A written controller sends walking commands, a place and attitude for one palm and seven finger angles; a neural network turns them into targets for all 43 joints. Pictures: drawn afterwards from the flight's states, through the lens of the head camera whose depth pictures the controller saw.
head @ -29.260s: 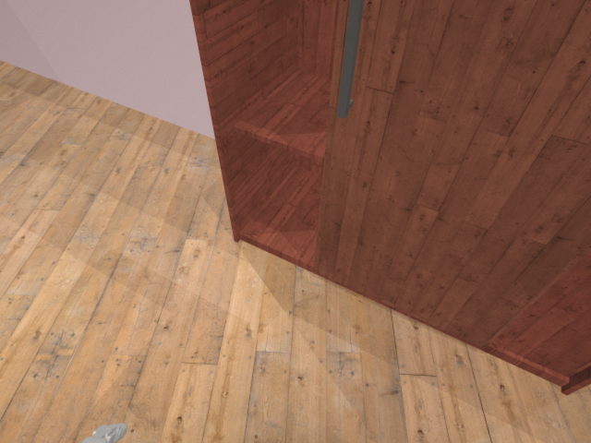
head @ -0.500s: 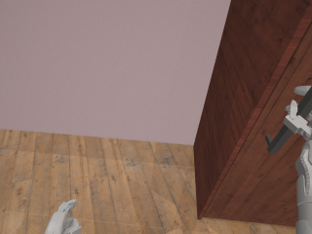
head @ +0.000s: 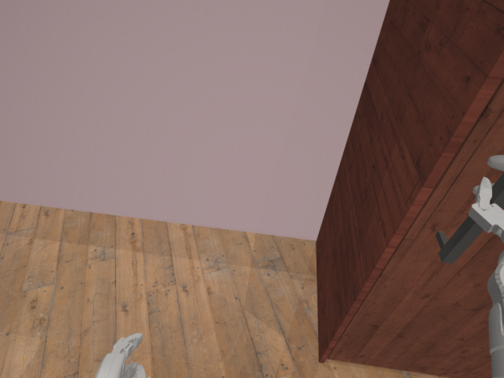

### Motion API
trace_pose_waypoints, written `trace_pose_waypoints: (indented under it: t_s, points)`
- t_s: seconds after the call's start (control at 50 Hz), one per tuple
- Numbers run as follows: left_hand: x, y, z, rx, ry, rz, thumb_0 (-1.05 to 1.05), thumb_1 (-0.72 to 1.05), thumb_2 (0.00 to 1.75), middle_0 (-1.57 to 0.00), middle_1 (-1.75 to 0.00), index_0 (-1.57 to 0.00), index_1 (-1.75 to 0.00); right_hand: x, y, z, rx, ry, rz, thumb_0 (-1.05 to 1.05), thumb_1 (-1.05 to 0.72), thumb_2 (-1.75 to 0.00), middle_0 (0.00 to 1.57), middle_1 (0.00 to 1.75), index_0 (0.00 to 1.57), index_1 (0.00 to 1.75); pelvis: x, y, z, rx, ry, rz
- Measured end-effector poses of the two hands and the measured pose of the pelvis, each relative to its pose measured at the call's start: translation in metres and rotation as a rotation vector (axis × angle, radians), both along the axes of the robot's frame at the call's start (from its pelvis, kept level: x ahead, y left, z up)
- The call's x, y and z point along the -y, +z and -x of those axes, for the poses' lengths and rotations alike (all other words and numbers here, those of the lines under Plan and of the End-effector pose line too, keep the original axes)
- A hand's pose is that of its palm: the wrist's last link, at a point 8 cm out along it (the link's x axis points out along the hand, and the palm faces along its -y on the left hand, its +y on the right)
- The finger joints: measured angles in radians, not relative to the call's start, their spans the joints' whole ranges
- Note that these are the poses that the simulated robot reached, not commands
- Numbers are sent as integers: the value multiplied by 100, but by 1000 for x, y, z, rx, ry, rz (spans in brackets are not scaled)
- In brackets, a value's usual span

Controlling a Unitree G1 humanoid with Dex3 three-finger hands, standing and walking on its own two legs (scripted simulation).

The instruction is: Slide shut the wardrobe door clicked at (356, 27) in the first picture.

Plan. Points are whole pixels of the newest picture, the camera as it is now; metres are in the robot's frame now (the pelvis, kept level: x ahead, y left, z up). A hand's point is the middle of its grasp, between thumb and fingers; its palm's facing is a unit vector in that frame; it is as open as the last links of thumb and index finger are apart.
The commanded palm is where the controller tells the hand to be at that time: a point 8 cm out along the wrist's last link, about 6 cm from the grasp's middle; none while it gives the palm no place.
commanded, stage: stop walking and hold the door there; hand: right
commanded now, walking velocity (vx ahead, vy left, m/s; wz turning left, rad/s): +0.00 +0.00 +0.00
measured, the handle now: (490, 189) +0.36 -0.33 +0.18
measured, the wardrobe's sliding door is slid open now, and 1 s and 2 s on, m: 0.00 0.00 0.00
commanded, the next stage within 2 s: loosen the grip on the handle in 1.30 s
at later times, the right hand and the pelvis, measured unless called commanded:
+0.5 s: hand (482, 207) +0.32 -0.30 +0.17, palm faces +0.42 +0.88 -0.22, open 5.8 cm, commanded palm +0.28 -0.33 +0.16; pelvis -0.03 -0.04 -0.01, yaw -1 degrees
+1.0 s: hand (485, 208) +0.32 -0.30 +0.18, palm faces +0.31 +0.94 -0.16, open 5.6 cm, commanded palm +0.29 -0.35 +0.16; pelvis -0.03 -0.09 +0.00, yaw +0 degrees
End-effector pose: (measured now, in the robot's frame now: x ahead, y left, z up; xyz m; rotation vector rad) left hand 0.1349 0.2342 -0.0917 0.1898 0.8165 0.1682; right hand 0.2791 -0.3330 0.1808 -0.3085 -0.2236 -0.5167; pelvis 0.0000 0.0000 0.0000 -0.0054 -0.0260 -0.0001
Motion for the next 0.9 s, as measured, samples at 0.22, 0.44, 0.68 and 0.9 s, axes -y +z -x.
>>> trace_pose_waypoints:
  t_s: [0.22,0.44,0.68,0.9]
  points:
    - [-6,7,-18,26,-2,-34,1,90,90,-20,-30,-21,-30,2,0,0,1,16,29,-13,-66,-83,45,140,31,137,5,-1,0,-16,-14,-6]
    - [16,4,-6,-10,7,-63,1,90,90,-20,-30,-20,-30,10,-3,-3,39,116,33,-13,-65,-83,45,140,34,139,37,-9,21,-7,-38,12]
    - [80,-19,18,-70,-86,33,1,90,90,-20,-30,-21,-30,8,-4,-3,39,165,-51,-9,-71,-81,45,140,31,139,61,-9,34,0,-32,-9]
    - [98,-9,34,-60,-54,16,1,90,90,-20,-30,-21,-30,13,-3,-4,37,223,-45,-9,-70,-79,45,140,35,140,81,-4,36,28,-19,-4]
